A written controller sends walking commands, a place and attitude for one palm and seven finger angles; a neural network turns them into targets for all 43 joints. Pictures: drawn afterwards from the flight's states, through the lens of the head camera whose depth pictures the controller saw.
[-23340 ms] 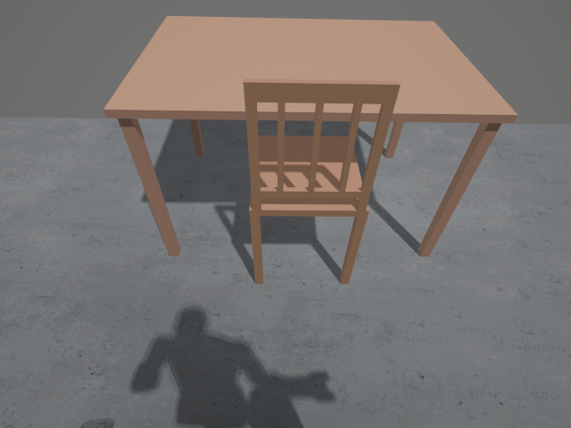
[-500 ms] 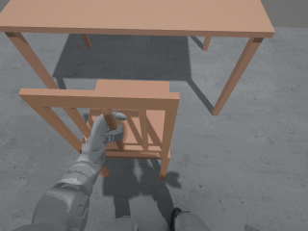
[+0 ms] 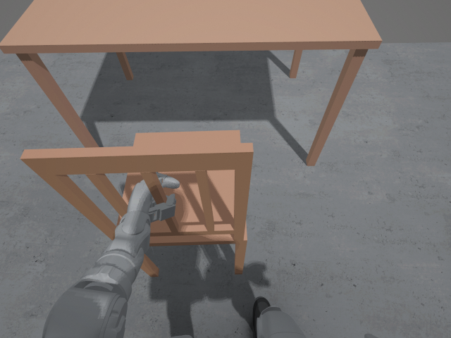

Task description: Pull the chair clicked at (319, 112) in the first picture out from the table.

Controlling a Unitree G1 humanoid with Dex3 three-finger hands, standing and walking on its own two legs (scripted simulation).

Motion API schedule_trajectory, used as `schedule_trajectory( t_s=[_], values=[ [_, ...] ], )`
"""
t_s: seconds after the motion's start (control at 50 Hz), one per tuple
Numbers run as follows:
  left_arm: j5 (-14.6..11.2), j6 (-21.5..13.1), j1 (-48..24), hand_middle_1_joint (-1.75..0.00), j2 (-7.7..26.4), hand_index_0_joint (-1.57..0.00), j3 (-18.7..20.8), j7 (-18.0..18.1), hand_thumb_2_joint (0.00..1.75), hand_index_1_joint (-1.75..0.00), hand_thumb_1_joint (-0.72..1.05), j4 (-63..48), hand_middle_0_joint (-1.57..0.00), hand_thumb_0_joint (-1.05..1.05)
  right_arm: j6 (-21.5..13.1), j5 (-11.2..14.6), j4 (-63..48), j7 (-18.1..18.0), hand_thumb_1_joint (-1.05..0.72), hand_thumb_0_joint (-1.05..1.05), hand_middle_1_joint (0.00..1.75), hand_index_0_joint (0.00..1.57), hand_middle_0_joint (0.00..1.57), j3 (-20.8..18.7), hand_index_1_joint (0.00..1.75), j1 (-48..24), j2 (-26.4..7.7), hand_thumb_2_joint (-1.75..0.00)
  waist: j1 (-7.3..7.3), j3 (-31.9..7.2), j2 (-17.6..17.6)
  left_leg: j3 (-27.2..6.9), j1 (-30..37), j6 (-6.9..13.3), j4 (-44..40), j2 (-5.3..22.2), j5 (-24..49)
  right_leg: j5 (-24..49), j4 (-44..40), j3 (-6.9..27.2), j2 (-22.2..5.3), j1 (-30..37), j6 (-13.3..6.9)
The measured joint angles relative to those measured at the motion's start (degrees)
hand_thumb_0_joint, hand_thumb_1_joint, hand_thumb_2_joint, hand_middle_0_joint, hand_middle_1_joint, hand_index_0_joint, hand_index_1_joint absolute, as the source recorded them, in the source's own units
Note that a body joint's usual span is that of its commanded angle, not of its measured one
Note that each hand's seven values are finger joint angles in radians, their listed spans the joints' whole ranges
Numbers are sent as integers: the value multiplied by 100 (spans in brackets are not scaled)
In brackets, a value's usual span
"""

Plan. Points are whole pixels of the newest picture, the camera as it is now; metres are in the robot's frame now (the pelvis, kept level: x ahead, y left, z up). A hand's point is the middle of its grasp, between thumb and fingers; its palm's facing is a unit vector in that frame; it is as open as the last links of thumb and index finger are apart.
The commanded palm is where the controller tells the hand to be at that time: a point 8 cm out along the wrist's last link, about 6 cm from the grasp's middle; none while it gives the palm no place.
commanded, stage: step backward, pulling the chair out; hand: left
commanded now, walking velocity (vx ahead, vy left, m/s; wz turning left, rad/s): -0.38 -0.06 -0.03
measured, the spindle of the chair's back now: (163, 204) +0.39 +0.14 -0.08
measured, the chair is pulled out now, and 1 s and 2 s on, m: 0.42 0.56 0.56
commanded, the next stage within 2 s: stop walking, hand still on the chair in 0.52 s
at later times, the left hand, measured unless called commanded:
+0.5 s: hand (166, 234) +0.31 +0.12 -0.05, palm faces -0.04 -0.98 -0.19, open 5.1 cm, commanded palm +0.32 +0.17 -0.04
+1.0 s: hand (158, 277) +0.23 +0.12 -0.05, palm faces -0.04 -0.98 -0.21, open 5.2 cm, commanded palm +0.21 +0.17 -0.03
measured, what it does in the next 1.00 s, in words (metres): steps on the spot: right foot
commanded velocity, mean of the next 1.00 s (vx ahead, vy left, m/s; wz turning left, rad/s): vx -0.14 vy -0.02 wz -0.01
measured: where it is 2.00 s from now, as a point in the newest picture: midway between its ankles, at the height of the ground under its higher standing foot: outside the picture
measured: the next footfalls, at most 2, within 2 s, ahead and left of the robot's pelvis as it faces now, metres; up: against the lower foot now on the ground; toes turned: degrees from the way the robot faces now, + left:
right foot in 0.18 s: +0.05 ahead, -0.13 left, +0.00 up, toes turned -4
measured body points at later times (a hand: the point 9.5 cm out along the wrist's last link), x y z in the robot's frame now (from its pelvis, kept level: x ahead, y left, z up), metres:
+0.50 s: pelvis -0.07 +0.01 +0.01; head +0.01 -0.01 +0.45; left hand +0.31 +0.17 -0.04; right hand +0.01 -0.27 -0.12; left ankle -0.04 +0.14 -0.72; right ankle +0.01 -0.12 -0.72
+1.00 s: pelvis -0.08 +0.00 +0.01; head -0.06 -0.01 +0.45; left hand +0.23 +0.18 -0.03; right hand +0.00 -0.25 -0.12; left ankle -0.04 +0.14 -0.72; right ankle +0.01 -0.12 -0.72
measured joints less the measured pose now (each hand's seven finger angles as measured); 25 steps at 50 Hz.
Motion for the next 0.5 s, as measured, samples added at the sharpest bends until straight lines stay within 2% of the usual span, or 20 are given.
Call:
schedule_trajectory(
  t_s=[0.04,0.08,0.14,0.18,0.2,0.24,0.26,0.28,0.36,0.38,0.42,0.5],
  values=[
    [15,29,-69,-131,42,-50,-73,-13,81,-145,71,-33,-35,4,14,4,-7,-48,-90,0,29,20,21,-13,30,41,-26,-90,-3,50,-165,65,54,93,-319,-98,732,-6,-6,55,-96,-43,54],
    [-25,93,-43,-131,76,-50,-125,-22,81,-145,71,-119,-34,4,31,2,-89,-91,-90,0,29,20,21,-42,30,131,-29,-90,58,117,-212,131,85,152,-298,-85,760,-512,340,115,-52,-58,76],
    [-115,160,66,-131,64,-50,-137,-40,81,-145,72,-185,-33,4,54,-51,-149,-106,-90,0,29,20,20,-93,30,275,37,-90,113,131,-53,90,97,143,-247,75,662,-1296,1132,92,131,230,26],
    [-125,134,57,-130,61,-50,-123,-55,81,-145,72,-119,-34,4,54,-80,-110,-39,-90,0,29,20,20,-99,30,328,139,-90,187,121,19,54,59,87,-184,182,645,-1132,898,53,203,702,-40],
    [-124,114,22,-130,80,-50,-100,-57,81,-145,71,-83,-34,4,55,-89,-74,5,-90,0,29,20,20,-85,30,299,188,-90,238,138,55,51,11,47,-108,260,630,-1303,617,39,272,862,-35],
    [-142,57,-106,-130,119,-50,2,-38,81,-145,71,14,-35,4,76,-96,-18,77,-90,0,29,20,20,-57,30,108,253,-90,224,317,208,-17,-99,-34,71,452,707,-1107,354,-42,453,953,-93],
    [-145,37,-165,-129,140,-50,53,-33,81,-145,71,59,-35,4,86,-85,-25,89,-90,0,29,20,20,-38,30,35,287,-90,189,392,222,-39,-162,-74,154,482,985,-965,279,-69,477,977,-125],
    [-148,37,-209,-129,160,-50,89,-27,80,-145,71,93,-35,4,90,-66,-35,88,-90,0,29,20,21,-18,30,-23,310,-90,160,429,201,-79,-228,-114,253,465,1048,-931,232,-73,471,981,-147],
    [-140,162,-332,-128,154,-50,124,-25,79,-145,72,155,-34,4,69,6,-105,44,-90,0,29,20,21,11,30,-175,224,-90,64,367,141,-315,-341,-135,307,333,168,-895,258,-48,361,767,-117],
    [-135,204,-350,-128,129,-50,103,-21,79,-145,72,137,-34,4,54,9,-112,19,-90,0,30,20,21,18,30,-207,160,-90,36,352,160,-325,-265,-122,105,343,253,-867,274,-54,334,716,-90],
    [-142,281,-392,-128,87,-50,65,-14,79,-145,72,105,-33,4,42,12,-99,-40,-90,0,30,20,21,9,30,-286,61,-90,-11,365,139,-249,-162,-84,-292,318,1071,-834,354,-40,238,628,-23],
    [-202,361,-347,-129,87,-50,-38,-13,79,-145,73,68,-31,4,83,35,-220,-102,-90,0,29,20,21,-36,30,-298,41,-90,107,368,-25,-20,-133,-43,-359,230,1136,-676,328,173,154,561,75]
  ],
)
